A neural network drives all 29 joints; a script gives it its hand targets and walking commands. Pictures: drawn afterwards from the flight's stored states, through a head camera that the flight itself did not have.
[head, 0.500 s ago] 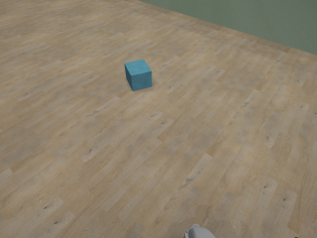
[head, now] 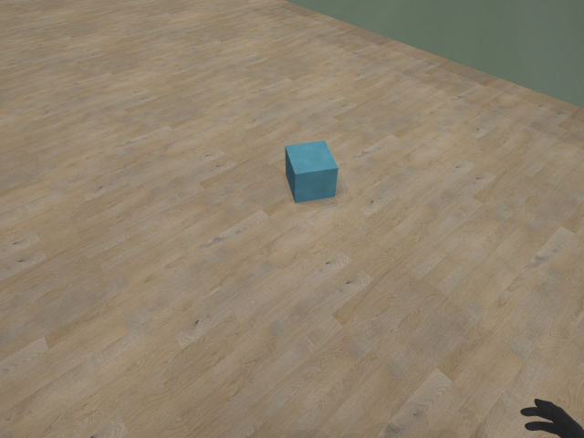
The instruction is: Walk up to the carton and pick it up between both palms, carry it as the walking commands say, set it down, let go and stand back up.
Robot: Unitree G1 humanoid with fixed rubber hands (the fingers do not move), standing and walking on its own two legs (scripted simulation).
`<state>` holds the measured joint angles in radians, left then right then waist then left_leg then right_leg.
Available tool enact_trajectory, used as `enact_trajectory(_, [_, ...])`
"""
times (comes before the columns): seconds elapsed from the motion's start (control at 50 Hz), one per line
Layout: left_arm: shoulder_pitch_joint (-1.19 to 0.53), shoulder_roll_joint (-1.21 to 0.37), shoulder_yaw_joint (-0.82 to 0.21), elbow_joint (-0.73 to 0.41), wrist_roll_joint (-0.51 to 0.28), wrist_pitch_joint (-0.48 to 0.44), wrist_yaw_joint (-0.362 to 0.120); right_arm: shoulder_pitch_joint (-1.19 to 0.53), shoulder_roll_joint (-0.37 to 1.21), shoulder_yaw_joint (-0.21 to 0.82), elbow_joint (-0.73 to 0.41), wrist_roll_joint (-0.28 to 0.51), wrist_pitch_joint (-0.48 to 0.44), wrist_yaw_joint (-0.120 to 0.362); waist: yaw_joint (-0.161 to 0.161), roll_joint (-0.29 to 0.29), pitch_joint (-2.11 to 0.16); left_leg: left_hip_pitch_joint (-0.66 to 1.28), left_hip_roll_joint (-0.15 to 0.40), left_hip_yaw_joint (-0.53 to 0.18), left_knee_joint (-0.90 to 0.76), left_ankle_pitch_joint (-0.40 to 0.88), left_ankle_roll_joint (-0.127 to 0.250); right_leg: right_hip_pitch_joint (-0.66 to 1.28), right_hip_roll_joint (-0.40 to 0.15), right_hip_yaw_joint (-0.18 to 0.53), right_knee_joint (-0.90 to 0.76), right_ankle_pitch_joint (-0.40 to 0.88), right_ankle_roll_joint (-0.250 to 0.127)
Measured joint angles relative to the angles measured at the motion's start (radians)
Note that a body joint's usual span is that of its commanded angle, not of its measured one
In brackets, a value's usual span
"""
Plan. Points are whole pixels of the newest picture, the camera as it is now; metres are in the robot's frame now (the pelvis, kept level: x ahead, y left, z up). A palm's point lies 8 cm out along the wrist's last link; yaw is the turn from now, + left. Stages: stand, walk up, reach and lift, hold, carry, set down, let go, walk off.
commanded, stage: walk up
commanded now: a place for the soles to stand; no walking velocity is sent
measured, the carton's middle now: (310, 171) +1.44 +0.02 -0.67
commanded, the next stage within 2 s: none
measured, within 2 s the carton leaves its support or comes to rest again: neither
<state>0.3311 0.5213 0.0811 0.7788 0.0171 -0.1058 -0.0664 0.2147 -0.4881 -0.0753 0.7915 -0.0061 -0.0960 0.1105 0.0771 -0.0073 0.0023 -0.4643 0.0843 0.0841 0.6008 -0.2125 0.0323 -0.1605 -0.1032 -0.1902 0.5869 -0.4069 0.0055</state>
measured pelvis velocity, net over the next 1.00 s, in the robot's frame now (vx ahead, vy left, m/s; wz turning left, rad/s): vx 0.42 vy -0.03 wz -0.05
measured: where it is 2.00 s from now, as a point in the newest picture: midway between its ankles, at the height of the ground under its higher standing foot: (329, 287)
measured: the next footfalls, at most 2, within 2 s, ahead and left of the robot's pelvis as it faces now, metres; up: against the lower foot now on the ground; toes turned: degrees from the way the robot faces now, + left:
left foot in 0.02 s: +0.16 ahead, +0.13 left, +0.00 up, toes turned +6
right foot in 0.36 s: +0.33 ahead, -0.15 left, +0.00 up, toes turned -9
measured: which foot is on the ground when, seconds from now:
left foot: up 0.00-0.00, down 0.02-0.40, up 0.42-0.72, down 0.74-1.00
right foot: down 0.00-0.02, up 0.04-0.34, down 0.36-0.74, up 0.76-1.00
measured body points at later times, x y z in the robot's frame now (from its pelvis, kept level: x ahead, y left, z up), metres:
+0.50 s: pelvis +0.23 -0.03 -0.01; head +0.24 -0.05 +0.44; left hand +0.35 +0.31 -0.06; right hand +0.30 -0.37 -0.11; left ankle +0.19 +0.10 -0.67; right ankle +0.29 -0.15 -0.73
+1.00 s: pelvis +0.42 -0.03 +0.00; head +0.42 -0.01 +0.45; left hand +0.53 +0.30 -0.10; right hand +0.49 -0.39 -0.06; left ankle +0.44 +0.10 -0.72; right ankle +0.52 -0.17 -0.70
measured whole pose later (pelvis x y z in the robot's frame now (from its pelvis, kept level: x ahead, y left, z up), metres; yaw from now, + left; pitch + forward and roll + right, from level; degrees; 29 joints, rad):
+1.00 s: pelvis +0.42 -0.03 +0.00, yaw -3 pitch -2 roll +1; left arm 0.31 0.47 0.06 0.80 0.01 -0.08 -0.08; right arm 0.29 -0.50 -0.09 0.77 -0.01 -0.10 0.06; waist -0.03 -0.06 0.03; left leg -0.25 0.06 0.15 0.58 -0.29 0.02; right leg -0.49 -0.10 -0.04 0.74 -0.31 -0.01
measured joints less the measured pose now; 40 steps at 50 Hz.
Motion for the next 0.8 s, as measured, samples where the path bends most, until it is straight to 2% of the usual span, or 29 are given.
enact_trajectory(0.02, [0.010, -0.004, -0.002, 0.002, -0.004, 0.002, -0.001, 0.001, -0.016, -0.009, -0.008, -0.006, -0.006, -0.007, -0.001, -0.003, -0.009, 0.022, -0.009, 0.000, -0.017, 0.017, 0.013, -0.018, -0.014, 0.012, 0.075, -0.037, -0.013])
enact_trajectory(0.04, [0.010, -0.009, -0.002, 0.009, -0.008, 0.006, 0.000, -0.004, -0.022, -0.017, -0.013, -0.010, -0.012, -0.018, -0.009, -0.014, -0.008, 0.017, -0.019, 0.006, 0.021, 0.037, 0.008, -0.058, -0.019, 0.051, 0.190, -0.056, -0.025])
enact_trajectory(0.08, [-0.005, -0.018, -0.012, 0.024, -0.006, 0.019, 0.007, -0.006, -0.015, -0.021, -0.020, -0.002, -0.019, -0.039, -0.024, -0.041, 0.008, 0.045, -0.030, 0.021, 0.064, -0.003, -0.007, -0.149, 0.001, 0.135, 0.410, -0.020, -0.040])
enact_trajectory(0.14, [-0.027, -0.023, -0.022, 0.030, -0.014, 0.023, 0.009, 0.016, 0.010, -0.012, -0.021, 0.013, -0.022, -0.053, -0.054, -0.082, 0.016, 0.133, -0.041, 0.042, 0.006, -0.013, -0.017, -0.266, 0.012, 0.171, 0.510, 0.070, -0.030])
enact_trajectory(0.24, [-0.062, -0.048, -0.023, 0.034, -0.018, 0.025, -0.015, 0.076, 0.012, -0.008, -0.021, 0.004, -0.015, -0.053, -0.099, -0.087, 0.019, 0.241, -0.042, 0.067, -0.064, -0.069, -0.020, -0.367, -0.010, 0.155, 0.278, 0.107, -0.009])
enact_trajectory(0.3, [-0.076, -0.060, -0.019, 0.033, -0.007, 0.022, -0.032, 0.103, -0.003, -0.014, -0.019, -0.005, -0.010, -0.045, -0.118, -0.052, 0.029, 0.282, -0.025, 0.074, -0.054, -0.120, -0.025, -0.360, -0.007, 0.139, 0.107, 0.169, -0.014])
enact_trajectory(0.36, [-0.076, -0.042, -0.005, 0.035, 0.005, 0.020, -0.037, 0.135, -0.005, -0.009, -0.021, -0.006, -0.005, -0.045, -0.130, -0.030, 0.010, 0.300, -0.007, 0.074, 0.007, -0.204, -0.039, -0.317, 0.006, 0.119, 0.039, 0.215, -0.029])
enact_trajectory(0.4, [-0.075, -0.033, 0.010, 0.027, 0.011, 0.009, -0.024, 0.143, -0.005, -0.004, -0.009, -0.008, -0.001, -0.049, -0.123, 0.012, 0.003, 0.264, 0.032, 0.042, 0.147, -0.257, -0.016, -0.312, 0.038, 0.095, 0.079, 0.251, -0.035])
enact_trajectory(0.46, [-0.074, -0.038, 0.020, 0.008, -0.004, 0.000, 0.000, 0.125, 0.016, 0.009, 0.011, -0.007, 0.016, -0.060, -0.103, 0.053, 0.014, 0.123, 0.000, -0.053, 0.441, -0.221, 0.002, -0.268, 0.059, 0.073, 0.091, 0.142, -0.039])
enact_trajectory(0.5, [-0.062, -0.049, 0.016, -0.004, -0.013, -0.003, 0.012, 0.103, 0.020, 0.015, 0.010, -0.002, 0.013, -0.063, -0.084, 0.076, 0.027, 0.049, -0.018, -0.064, 0.496, -0.202, 0.005, -0.226, 0.063, 0.060, 0.061, 0.159, -0.034])
enact_trajectory(0.58, [-0.024, -0.048, 0.004, -0.018, -0.012, -0.002, 0.022, 0.061, 0.028, 0.022, -0.005, 0.005, 0.009, -0.053, -0.047, 0.087, 0.039, -0.043, -0.023, -0.050, 0.360, -0.204, -0.006, -0.147, 0.061, 0.043, 0.002, 0.145, -0.030])
enact_trajectory(0.7, [0.024, -0.010, 0.000, -0.010, -0.001, 0.006, 0.015, 0.016, 0.034, 0.015, -0.012, -0.001, 0.010, -0.022, -0.001, 0.030, 0.029, -0.028, -0.013, -0.011, 0.070, -0.059, 0.000, -0.067, 0.031, 0.032, 0.012, 0.057, -0.013])
enact_trajectory(0.74, [0.040, -0.007, -0.005, -0.005, -0.001, 0.011, 0.012, 0.015, 0.018, 0.005, -0.017, -0.006, -0.002, -0.026, 0.003, 0.006, 0.015, 0.020, -0.032, -0.002, 0.003, -0.033, 0.014, -0.069, 0.007, 0.043, 0.089, -0.013, -0.019])
enact_trajectory(0.76, [0.042, -0.013, -0.006, 0.000, -0.003, 0.015, 0.012, 0.013, 0.008, -0.001, -0.022, -0.013, -0.008, -0.034, -0.001, -0.003, 0.013, 0.021, -0.039, 0.005, 0.022, 0.021, 0.012, -0.094, 0.001, 0.067, 0.179, -0.042, -0.032])
enact_trajectory(0.8, [0.034, -0.029, -0.016, 0.016, -0.001, 0.029, 0.018, 0.009, 0.001, -0.010, -0.030, -0.009, -0.014, -0.052, -0.013, -0.024, 0.018, 0.038, -0.045, 0.023, 0.064, 0.019, 0.003, -0.172, 0.018, 0.138, 0.386, -0.029, -0.038])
